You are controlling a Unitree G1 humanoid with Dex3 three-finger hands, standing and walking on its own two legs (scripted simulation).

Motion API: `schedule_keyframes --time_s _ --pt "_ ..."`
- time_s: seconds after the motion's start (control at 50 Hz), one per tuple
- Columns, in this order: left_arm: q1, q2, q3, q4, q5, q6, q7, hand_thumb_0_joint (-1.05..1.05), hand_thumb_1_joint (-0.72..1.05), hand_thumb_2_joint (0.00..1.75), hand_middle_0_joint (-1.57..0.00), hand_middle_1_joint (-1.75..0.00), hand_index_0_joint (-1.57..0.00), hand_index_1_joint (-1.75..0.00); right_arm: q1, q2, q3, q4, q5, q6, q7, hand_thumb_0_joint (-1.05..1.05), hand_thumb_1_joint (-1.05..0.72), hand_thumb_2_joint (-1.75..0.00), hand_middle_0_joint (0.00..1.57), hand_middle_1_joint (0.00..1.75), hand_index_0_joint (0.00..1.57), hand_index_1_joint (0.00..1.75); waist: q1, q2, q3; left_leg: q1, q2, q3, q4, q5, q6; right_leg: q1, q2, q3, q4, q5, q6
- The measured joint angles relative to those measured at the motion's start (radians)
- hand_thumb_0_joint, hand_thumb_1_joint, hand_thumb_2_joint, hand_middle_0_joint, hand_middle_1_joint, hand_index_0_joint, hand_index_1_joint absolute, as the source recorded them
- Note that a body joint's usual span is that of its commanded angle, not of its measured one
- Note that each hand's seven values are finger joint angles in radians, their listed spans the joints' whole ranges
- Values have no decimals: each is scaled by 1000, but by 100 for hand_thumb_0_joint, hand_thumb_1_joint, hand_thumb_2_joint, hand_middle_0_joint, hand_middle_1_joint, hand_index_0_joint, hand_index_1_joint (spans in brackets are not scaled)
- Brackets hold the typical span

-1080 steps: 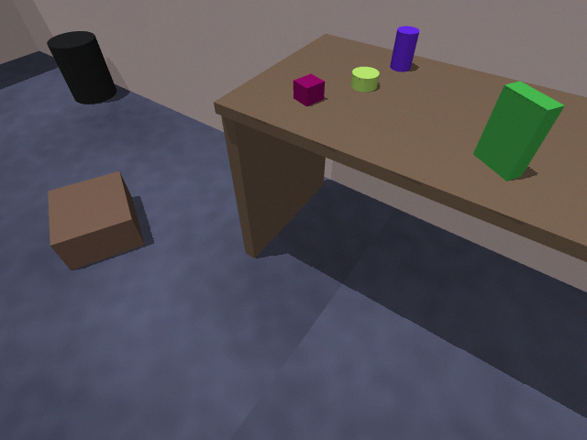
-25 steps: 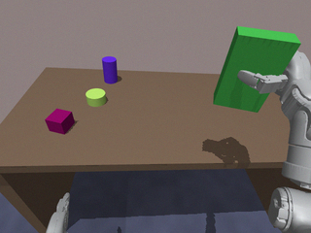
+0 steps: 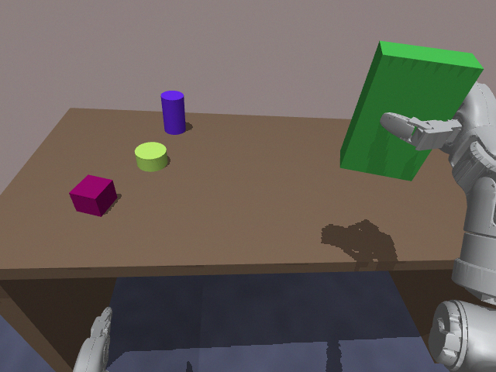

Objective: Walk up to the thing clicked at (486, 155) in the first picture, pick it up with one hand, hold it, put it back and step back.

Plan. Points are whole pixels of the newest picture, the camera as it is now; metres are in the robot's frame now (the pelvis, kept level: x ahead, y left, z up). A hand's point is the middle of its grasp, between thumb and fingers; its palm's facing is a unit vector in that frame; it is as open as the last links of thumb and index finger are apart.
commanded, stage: hold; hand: right
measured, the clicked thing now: (397, 118) +0.36 -0.17 +0.30
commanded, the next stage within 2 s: crouch in 2.00 s
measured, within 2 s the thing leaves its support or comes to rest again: neither
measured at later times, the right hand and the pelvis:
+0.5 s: hand (426, 116) +0.33 -0.19 +0.32, palm faces +0.14 +0.99 -0.02, open 8.9 cm; pelvis -0.01 +0.00 +0.00, yaw +0 degrees
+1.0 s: hand (421, 115) +0.34 -0.18 +0.32, palm faces +0.13 +0.99 -0.02, open 8.9 cm; pelvis -0.01 +0.00 +0.00, yaw +0 degrees
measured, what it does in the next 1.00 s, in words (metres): stands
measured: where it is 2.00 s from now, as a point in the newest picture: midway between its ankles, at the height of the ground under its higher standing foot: outside the picture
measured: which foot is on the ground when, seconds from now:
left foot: down 0.00-1.00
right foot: down 0.00-1.00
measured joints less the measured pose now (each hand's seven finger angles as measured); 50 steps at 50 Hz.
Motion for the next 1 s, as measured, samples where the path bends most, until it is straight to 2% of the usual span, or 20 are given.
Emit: schedule_keyframes --time_s 0.24,0.4,0.56,0.8,1.0 --pt "-7 0 1 12 1 9 2 -2 -54 5 -4 -4 -4 -5 20 7 -1 -15 -1 7 0 -1 37 -103 86 119 87 119 -2 -4 -2 3 -1 3 3 -1 3 3 -1 3 0 1 3" --pt "-4 -8 -3 4 1 3 0 -2 -54 5 -4 -4 -4 -5 29 -7 -17 -30 1 6 7 -1 37 -103 86 119 87 119 -2 -3 -3 3 -2 4 5 2 3 1 -2 4 5 3 3" --pt "-4 -4 -10 28 -1 -3 1 -2 -55 5 -4 -4 -4 -5 18 -9 -7 -27 3 21 19 -1 37 -103 86 119 87 119 -6 -2 0 6 1 6 2 9 2 2 1 6 5 9 2" --pt "-9 -1 -8 23 5 -20 3 -2 -54 5 -4 -4 -4 -5 -7 -10 2 3 0 20 4 -1 37 -103 86 119 87 119 3 3 0 -3 0 2 4 15 3 -5 0 3 8 13 2" --pt "-5 1 -5 18 4 -15 7 -2 -55 5 -4 -4 -4 -5 10 -3 -5 -29 6 20 -3 -1 37 -104 86 119 87 119 4 -1 3 -4 0 1 4 14 1 -7 1 2 10 11 1"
